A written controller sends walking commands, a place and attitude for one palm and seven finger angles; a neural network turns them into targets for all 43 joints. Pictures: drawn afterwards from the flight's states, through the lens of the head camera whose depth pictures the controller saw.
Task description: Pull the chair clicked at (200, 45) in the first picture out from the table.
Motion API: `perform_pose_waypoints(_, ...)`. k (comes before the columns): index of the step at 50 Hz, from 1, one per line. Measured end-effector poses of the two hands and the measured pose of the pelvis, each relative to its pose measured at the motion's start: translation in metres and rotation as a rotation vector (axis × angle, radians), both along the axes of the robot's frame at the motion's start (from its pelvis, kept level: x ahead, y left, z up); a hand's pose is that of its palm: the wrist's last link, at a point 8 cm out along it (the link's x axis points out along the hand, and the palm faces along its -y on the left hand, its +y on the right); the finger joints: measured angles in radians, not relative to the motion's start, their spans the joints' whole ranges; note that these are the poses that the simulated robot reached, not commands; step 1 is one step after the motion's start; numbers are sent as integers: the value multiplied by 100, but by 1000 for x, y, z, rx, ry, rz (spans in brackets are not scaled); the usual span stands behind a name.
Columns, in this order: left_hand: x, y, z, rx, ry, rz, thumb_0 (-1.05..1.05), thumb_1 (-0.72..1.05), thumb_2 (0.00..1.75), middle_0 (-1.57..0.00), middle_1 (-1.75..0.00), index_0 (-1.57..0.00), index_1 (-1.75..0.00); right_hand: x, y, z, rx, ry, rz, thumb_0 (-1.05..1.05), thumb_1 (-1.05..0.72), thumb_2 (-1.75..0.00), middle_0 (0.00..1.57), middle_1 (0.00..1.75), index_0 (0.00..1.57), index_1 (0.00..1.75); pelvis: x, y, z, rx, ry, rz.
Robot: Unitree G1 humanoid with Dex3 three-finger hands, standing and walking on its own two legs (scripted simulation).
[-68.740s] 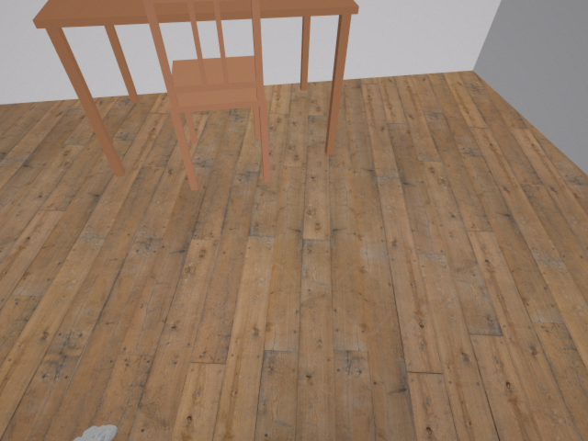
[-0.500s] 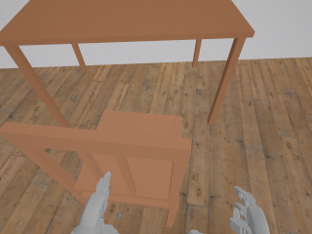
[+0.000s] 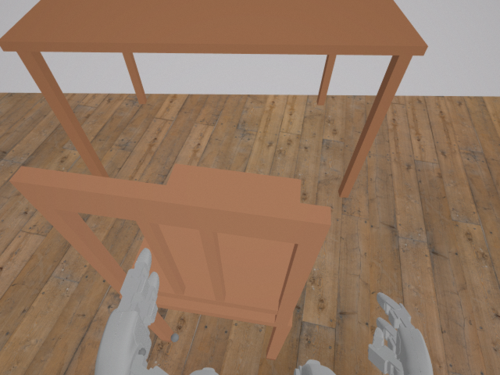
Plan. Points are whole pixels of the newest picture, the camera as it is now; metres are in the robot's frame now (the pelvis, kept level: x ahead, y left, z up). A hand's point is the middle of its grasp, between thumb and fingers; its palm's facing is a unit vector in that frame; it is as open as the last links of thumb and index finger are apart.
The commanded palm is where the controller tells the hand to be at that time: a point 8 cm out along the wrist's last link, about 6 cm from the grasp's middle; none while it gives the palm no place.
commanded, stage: draw the hand back to the body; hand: left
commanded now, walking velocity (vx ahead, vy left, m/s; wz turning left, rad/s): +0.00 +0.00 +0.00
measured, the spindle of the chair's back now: (165, 260) +0.30 +0.16 -0.01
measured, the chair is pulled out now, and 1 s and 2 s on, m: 0.49 0.49 0.49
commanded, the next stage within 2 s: step back with the hand held close in 1.40 s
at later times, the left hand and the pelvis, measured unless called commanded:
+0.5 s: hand (93, 316) +0.18 +0.19 +0.12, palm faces +0.19 -0.92 -0.34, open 16.3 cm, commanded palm +0.14 +0.24 +0.16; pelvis +0.01 +0.00 +0.04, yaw +1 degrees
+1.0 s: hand out of the picture +0.21 +0.26 +0.23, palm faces +0.46 -0.76 -0.45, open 9.7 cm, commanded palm +0.16 +0.30 +0.25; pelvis +0.03 -0.01 +0.07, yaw +0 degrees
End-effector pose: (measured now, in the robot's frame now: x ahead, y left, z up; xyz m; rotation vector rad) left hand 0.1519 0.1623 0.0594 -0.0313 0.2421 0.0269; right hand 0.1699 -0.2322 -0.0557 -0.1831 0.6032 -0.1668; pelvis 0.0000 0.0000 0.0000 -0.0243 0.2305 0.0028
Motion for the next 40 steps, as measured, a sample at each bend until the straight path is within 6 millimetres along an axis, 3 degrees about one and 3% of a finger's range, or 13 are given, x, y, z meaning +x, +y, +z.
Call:
perform_pose_waypoints(4,5,11,15,42,-193,6,-1,-54,20,0,0,0,0,3,4,-17,30,25,20,1,-90,-90,20,30,20,30,-5,0,-11,-1,19,-6)
perform_pose_waypoints(10,3,19,23,82,-138,-51,-2,-55,20,0,0,0,0,4,12,-24,85,54,-8,1,-90,-90,20,30,20,30,-6,0,-8,0,-4,-11)
perform_pose_waypoints(17,2,42,58,120,-171,12,-2,-52,21,-1,-1,-1,-1,5,11,-6,84,36,-28,1,-90,-90,20,30,20,30,2,-2,10,-3,-35,2)
perform_pose_waypoints(21,2,58,70,300,-95,78,-1,-44,25,-2,-2,-2,-2,7,7,6,49,52,-22,1,-90,-90,20,30,20,30,7,-4,24,-6,-86,6)
perform_pose_waypoints(28,-4,79,91,413,-20,208,-1,-23,35,-5,-6,-5,-7,17,5,29,18,43,4,1,-90,-90,20,30,20,30,16,-4,47,-3,-175,16)
perform_pose_waypoints(40,9,104,148,509,-171,323,0,19,56,-11,-15,-11,-15,43,15,50,38,-7,76,1,-90,-90,20,30,20,30,24,-6,67,8,-250,9)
